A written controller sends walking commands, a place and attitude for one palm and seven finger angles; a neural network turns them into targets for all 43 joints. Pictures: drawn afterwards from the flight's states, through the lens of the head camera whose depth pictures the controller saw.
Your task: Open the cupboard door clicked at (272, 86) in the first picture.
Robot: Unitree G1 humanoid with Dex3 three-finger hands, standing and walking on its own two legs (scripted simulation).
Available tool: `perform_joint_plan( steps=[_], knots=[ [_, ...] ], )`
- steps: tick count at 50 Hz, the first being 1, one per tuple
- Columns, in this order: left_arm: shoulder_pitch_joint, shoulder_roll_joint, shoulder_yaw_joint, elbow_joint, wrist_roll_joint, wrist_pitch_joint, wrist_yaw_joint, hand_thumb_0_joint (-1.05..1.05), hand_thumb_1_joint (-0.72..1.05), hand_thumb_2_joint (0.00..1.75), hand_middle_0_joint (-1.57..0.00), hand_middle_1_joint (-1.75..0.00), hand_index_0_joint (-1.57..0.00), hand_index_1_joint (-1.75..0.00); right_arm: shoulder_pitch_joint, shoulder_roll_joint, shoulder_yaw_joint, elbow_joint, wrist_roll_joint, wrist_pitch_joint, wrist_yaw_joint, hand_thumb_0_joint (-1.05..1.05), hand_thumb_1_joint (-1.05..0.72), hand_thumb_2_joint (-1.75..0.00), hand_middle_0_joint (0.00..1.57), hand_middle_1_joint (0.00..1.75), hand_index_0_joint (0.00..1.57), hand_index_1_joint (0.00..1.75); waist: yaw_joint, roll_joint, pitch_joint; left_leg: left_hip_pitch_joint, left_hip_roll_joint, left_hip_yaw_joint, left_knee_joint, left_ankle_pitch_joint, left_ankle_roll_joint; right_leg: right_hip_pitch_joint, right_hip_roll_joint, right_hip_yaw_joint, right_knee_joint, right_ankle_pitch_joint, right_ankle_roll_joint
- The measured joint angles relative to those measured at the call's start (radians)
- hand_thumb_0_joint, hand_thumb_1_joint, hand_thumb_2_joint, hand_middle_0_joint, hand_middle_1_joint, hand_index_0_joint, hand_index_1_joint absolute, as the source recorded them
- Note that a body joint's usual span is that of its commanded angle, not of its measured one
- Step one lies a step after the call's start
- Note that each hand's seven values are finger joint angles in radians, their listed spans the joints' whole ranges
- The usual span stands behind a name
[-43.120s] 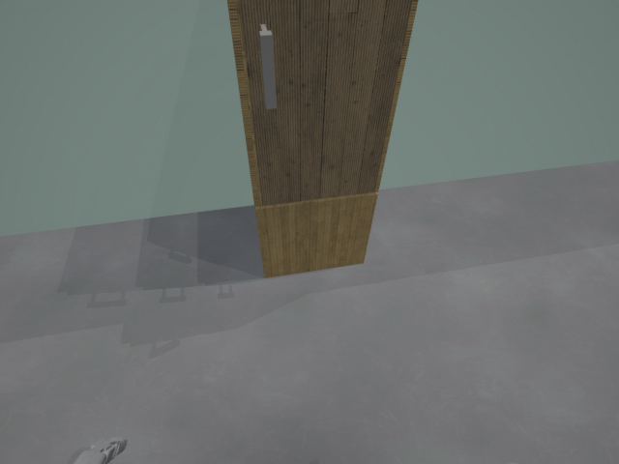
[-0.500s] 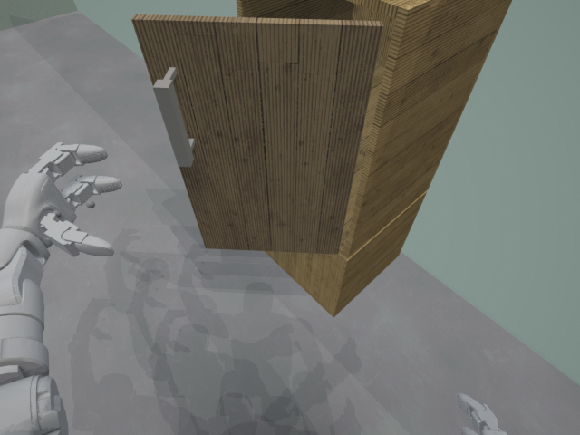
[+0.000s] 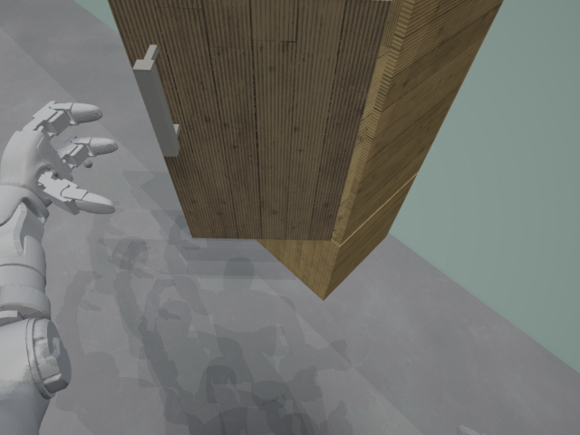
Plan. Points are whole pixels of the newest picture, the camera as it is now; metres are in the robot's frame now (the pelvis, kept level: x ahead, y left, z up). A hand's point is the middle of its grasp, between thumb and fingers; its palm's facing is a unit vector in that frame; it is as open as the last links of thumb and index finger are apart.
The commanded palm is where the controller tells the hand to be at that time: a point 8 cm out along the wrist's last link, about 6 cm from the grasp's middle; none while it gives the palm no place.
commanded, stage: move the hooked fingers beside the handle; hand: left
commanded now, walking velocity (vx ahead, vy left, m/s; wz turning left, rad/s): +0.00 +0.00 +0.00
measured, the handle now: (162, 104) +0.57 +0.20 +0.12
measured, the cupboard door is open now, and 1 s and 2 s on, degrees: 44 44 44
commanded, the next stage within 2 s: none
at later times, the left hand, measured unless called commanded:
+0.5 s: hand (105, 126) +0.50 +0.26 +0.13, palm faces -0.02 -1.00 +0.02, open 14.0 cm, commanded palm +0.49 +0.31 +0.12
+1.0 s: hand (110, 121) +0.52 +0.26 +0.13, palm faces -0.01 -1.00 +0.01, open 14.0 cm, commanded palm +0.50 +0.30 +0.12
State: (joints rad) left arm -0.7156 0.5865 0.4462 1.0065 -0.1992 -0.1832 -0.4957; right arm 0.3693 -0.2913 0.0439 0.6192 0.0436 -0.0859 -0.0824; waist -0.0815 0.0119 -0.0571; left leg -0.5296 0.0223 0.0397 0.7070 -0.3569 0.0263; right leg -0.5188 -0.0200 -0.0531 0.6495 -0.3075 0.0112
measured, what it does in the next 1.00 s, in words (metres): stands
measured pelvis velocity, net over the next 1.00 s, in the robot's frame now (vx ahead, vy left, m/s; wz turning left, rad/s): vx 0.01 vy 0.00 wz -0.03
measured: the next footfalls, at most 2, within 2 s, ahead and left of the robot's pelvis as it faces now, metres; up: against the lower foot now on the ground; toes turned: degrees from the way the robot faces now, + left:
none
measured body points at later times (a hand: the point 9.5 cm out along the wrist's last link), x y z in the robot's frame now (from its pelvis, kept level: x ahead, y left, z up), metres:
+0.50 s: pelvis +0.00 +0.00 -0.01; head +0.11 +0.02 +0.43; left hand +0.49 +0.31 +0.14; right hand -0.01 -0.28 -0.11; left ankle -0.01 +0.10 -0.72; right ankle +0.00 -0.13 -0.72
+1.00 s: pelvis +0.01 +0.00 -0.01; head +0.13 +0.02 +0.42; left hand +0.51 +0.31 +0.13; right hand -0.02 -0.27 -0.11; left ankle -0.01 +0.10 -0.72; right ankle +0.00 -0.13 -0.72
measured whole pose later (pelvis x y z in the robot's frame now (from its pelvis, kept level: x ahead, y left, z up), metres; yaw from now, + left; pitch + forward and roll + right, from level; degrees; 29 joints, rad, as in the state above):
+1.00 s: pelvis +0.01 +0.00 -0.01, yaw -2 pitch +18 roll -3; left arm -0.97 0.76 0.54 1.22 -0.09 -0.23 -0.48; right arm 0.45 -0.28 0.05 0.59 0.01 0.09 -0.04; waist -0.18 0.02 -0.08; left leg -0.71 0.06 0.04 0.80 -0.40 0.03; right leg -0.69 0.01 -0.05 0.69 -0.32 0.01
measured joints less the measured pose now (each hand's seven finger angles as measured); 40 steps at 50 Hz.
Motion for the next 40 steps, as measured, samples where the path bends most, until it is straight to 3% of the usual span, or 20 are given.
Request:
perform_joint_plan(
  steps=[9,31,35,40],
  knots=[
    [-0.113,0.029,0.001,0.093,0.031,-0.046,0.009,-0.01,-0.5,0.3,-0.3,-1.2,-0.3,-1.2,0.0,0.003,0.004,0.015,-0.011,0.031,0.006,0.01,-0.91,-0.9,0.21,0.3,0.21,0.3,-0.019,-0.004,0.005,-0.05,0.002,-0.007,0.026,-0.007,0.0,-0.043,0.002,-0.006,0.015,-0.003,0.001],
    [-0.334,0.227,0.06,0.297,0.118,-0.041,-0.007,-0.01,-0.49,0.3,-0.3,-1.2,-0.3,-1.2,0.067,-0.016,0.008,0.009,-0.022,0.122,0.007,0.01,-0.91,-0.9,0.21,0.3,0.21,0.3,-0.113,-0.007,0.009,-0.183,0.027,-0.011,0.081,-0.022,-0.004,-0.168,0.025,-0.007,0.043,-0.001,-0.005],
    [-0.361,0.246,0.051,0.304,0.119,-0.039,-0.011,-0.01,-0.49,0.3,-0.3,-1.2,-0.3,-1.2,0.082,-0.017,0.007,0.008,-0.026,0.133,0.01,0.01,-0.91,-0.9,0.21,0.3,0.21,0.3,-0.119,-0.002,0.008,-0.203,0.029,-0.012,0.089,-0.026,-0.003,-0.183,0.028,-0.008,0.043,0.0,-0.004],
    [-0.331,0.227,0.054,0.277,0.108,-0.034,-0.022,-0.01,-0.49,0.3,-0.3,-1.2,-0.3,-1.19,0.102,-0.013,0.003,0.001,-0.032,0.152,0.019,0.01,-0.91,-0.9,0.21,0.3,0.21,0.3,-0.113,0.005,-0.006,-0.205,0.031,-0.005,0.088,-0.032,-0.001,-0.188,0.03,-0.001,0.04,-0.001,-0.002]
  ],
)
